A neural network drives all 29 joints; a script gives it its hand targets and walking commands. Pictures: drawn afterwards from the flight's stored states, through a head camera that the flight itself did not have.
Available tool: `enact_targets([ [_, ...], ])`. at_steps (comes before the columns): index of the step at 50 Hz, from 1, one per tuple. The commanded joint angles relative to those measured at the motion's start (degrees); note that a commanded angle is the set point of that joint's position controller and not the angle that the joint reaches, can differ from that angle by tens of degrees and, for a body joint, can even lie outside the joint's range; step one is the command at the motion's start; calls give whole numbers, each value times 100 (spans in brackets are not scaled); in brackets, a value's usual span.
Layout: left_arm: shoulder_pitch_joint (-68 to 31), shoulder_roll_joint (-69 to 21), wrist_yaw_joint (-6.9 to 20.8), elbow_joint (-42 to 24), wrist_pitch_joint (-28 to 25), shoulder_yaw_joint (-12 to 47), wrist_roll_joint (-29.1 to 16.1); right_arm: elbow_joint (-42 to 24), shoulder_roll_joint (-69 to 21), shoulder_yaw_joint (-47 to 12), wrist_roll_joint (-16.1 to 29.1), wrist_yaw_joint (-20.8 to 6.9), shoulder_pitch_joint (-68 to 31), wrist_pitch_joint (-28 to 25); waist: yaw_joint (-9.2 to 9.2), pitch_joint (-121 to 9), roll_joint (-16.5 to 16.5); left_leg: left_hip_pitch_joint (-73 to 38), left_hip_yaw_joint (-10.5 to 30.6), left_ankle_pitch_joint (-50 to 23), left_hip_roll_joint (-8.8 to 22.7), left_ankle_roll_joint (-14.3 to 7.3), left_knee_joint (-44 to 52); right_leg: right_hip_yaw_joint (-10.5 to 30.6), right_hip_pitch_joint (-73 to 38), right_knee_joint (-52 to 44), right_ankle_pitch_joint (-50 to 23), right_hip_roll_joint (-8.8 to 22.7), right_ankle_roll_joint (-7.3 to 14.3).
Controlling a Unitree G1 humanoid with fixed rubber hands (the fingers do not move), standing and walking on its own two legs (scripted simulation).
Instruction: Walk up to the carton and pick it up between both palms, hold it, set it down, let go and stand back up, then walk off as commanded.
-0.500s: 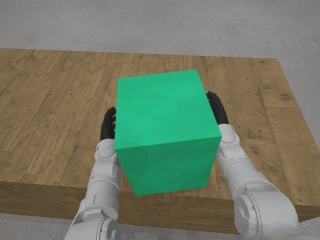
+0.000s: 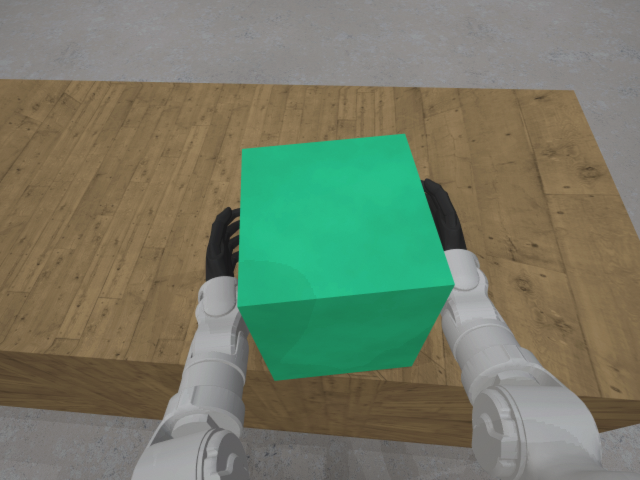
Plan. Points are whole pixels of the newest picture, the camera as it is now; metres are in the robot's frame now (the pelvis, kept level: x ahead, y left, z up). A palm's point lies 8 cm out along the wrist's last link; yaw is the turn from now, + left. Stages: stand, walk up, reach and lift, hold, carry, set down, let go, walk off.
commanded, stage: set down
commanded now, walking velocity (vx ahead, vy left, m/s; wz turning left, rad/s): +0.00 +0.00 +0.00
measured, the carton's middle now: (334, 267) +0.39 +0.06 +0.01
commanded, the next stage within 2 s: none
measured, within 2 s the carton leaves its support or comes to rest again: neither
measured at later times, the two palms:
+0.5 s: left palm (213, 261) +0.36 +0.21 +0.03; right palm (442, 230) +0.44 -0.08 +0.04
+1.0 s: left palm (192, 304) +0.31 +0.22 +0.03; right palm (495, 275) +0.38 -0.14 +0.04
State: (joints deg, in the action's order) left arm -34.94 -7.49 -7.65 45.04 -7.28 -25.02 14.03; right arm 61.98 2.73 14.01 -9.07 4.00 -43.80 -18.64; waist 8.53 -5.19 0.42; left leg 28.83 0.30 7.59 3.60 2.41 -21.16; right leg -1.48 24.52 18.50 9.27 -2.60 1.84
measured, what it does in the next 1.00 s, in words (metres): stands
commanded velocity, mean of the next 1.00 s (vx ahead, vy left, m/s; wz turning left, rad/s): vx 0.00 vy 0.00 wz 0.00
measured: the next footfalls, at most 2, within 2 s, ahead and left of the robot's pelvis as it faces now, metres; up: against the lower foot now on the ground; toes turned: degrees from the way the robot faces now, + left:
none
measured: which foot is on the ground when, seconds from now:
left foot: down 0.00-1.00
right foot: down 0.00-1.00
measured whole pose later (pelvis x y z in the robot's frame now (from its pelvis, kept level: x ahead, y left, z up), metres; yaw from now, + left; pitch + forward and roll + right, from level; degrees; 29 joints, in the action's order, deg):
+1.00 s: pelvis -0.05 -0.01 -0.02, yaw +0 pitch +14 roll -1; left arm -28.7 5.1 -12.6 29.1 8.1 -7.5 -6.2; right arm 48.3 16.2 -4.6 20.6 -0.5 -38.6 0.2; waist 6.9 -5.3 -2.2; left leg 36.2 1.8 8.3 4.6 3.3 -30.9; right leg -2.8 32.4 30.1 11.4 -3.6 3.0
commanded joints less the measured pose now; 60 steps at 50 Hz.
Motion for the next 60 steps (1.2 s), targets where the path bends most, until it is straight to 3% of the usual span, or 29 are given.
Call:
enact_targets([
  [1,-3383,-2839,592,-503,-482,1819,258,-541,-3245,-1404,-545,-834,-3229,-136,127,-4156,-530,-1180,-603,-2194,-311,-56,-77,-139,-2455,428,-3207,129,-263],
  [5,-3301,-2553,583,-452,-549,1559,296,-442,-2969,-1188,-628,-831,-3189,-152,153,-4149,-527,-1056,-660,-2129,-331,-73,-45,-109,-2491,463,-3126,139,-252],
  [10,-3224,-980,271,-474,-548,819,266,-390,-1184,-525,-329,-607,-3373,-53,264,-4262,-521,-1024,-779,-2201,-366,-72,-123,-2,-2471,472,-3023,88,-248],
  [12,-3115,-305,42,-728,-520,565,138,-515,-448,-565,67,-454,-3470,47,402,-4354,-481,-993,-778,-2306,-368,-70,-188,49,-2513,532,-3052,58,-262],
  [13,-2950,34,-66,-873,-468,549,-4,-614,-6,-621,336,-369,-3449,100,369,-4423,-438,-1025,-769,-2443,-370,-33,-268,52,-2487,540,-3161,29,-256],
  [14,-3028,37,-152,-1010,-444,536,-107,-751,-23,-711,498,-318,-3658,151,447,-4570,-443,-987,-761,-2465,-366,-23,-324,55,-2424,541,-3062,-6,-264],
  [16,-3013,212,-350,-1409,-324,717,-426,-919,315,-946,1022,-227,-3739,273,429,-4924,-343,-1189,-682,-2918,-338,69,-519,44,-2279,591,-3157,-124,-224],
  [19,-3016,476,-520,-1318,-90,878,-702,-908,849,-1116,1492,-153,-3942,474,419,-5103,-330,-1361,-619,-2873,-285,129,-658,58,-1861,540,-2751,-221,-167],
  [21,-2804,877,-611,-1435,71,946,-919,-1064,1396,-1343,1902,-103,-3953,592,475,-5529,-362,-1569,-610,-3130,-262,168,-858,95,-1761,617,-2851,-280,-149],
  [25,-2452,1126,-624,-1671,468,1218,-1288,-1208,1879,-1703,2516,-9,-3764,824,353,-5352,-354,-1653,-477,-3327,-255,205,-1063,130,-1677,723,-3111,-328,-155],
  [30,-1817,1108,-449,-2379,980,1596,-1533,-1402,2192,-1840,2887,-1,-3017,1085,-90,-4868,-398,-1816,-205,-3368,-202,136,-1090,109,-1556,762,-3225,-336,-139],
  [33,-1815,1250,-378,-2722,1180,1608,-1559,-1622,2362,-1665,2854,-38,-2762,1186,-220,-4596,-366,-1749,-127,-2952,-190,60,-985,133,-1427,750,-2844,-285,-156],
  [35,-1974,1338,-378,-2840,1201,1618,-1596,-1805,2355,-1573,2819,-116,-2869,1247,-151,-4478,-247,-1565,-162,-2584,-223,14,-921,158,-1330,758,-2285,-237,-127],
  [40,-1799,1501,-449,-3155,1146,1742,-1751,-2402,2342,-1585,2937,-338,-2667,1296,-15,-4527,8,-1116,-181,-2039,-264,-20,-903,214,-1385,879,-1666,-156,-78],
  [41,-2042,1619,-457,-2975,1103,1746,-1816,-2422,2254,-1559,2932,-374,-2828,1337,39,-4444,-40,-871,-225,-1684,-307,-72,-899,256,-1284,874,-1267,-110,-93],
  [43,-1812,1650,-479,-3104,1119,1784,-1887,-2551,2353,-1566,2970,-441,-2524,1386,-24,-4477,-45,-761,-209,-1521,-328,-88,-863,295,-1465,921,-1258,-71,-109],
  [45,-1846,1765,-499,-3003,1161,1786,-1918,-2555,2349,-1580,3002,-487,-2524,1474,59,-4384,-26,-696,-246,-1360,-347,-91,-848,329,-1434,915,-1005,-40,-130],
  [49,-1824,1876,-488,-2990,1189,1779,-2074,-2858,2289,-1551,2935,-475,-2385,1535,-47,-4357,-217,-540,-245,-1228,-411,-116,-844,414,-1655,911,-850,32,-190],
  [52,-1674,1956,-526,-2931,1246,1763,-2084,-2768,2381,-1460,2869,-490,-2245,1619,-55,-4120,-285,-552,-233,-1068,-418,-100,-800,449,-1622,846,-455,43,-182],
  [53,-1527,1927,-534,-2982,1300,1782,-2072,-2748,2465,-1366,2814,-477,-2102,1623,-151,-4099,-292,-625,-213,-1093,-406,-101,-774,421,-1665,845,-516,21,-174],
  [55,-1484,1926,-520,-2872,1371,1784,-2106,-2746,2455,-1344,2772,-455,-2089,1664,-178,-3757,-366,-651,-211,-904,-413,-104,-684,435,-1599,747,-257,58,-207],
  [57,-1137,1857,-543,-3316,1444,1884,-2155,-3025,2489,-1356,2802,-454,-1788,1639,-219,-3783,-338,-853,-168,-1079,-395,-73,-639,369,-1727,752,-410,27,-195],
  [60,-981,1826,-521,-3452,1513,1912,-2131,-3059,2368,-1302,2699,-440,-1500,1634,-309,-3465,-360,-967,-148,-1045,-411,-99,-590,369,-1729,690,-397,51,-190],
])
